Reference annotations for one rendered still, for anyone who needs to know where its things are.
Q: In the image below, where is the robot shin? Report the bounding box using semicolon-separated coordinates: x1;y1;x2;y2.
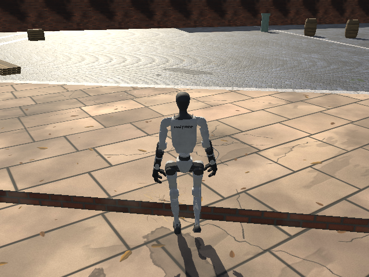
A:
170;189;179;227
193;188;201;225

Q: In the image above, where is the robot left shin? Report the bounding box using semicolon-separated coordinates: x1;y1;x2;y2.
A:
170;189;179;227

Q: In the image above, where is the left robot hand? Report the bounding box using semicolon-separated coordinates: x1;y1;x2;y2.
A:
152;168;166;184

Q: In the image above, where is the right robot forearm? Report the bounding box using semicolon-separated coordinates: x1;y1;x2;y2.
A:
205;139;216;165

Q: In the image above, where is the robot left upper arm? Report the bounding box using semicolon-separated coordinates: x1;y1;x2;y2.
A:
158;117;171;150

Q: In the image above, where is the robot right shin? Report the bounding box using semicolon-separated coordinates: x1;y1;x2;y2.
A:
193;188;201;225

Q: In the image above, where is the right robot hand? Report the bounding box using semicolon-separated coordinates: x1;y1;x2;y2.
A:
204;163;217;177

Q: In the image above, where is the left robot forearm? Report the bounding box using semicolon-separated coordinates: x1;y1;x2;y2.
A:
153;142;164;170

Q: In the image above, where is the robot right upper arm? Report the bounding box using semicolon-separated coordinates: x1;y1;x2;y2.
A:
195;116;210;148

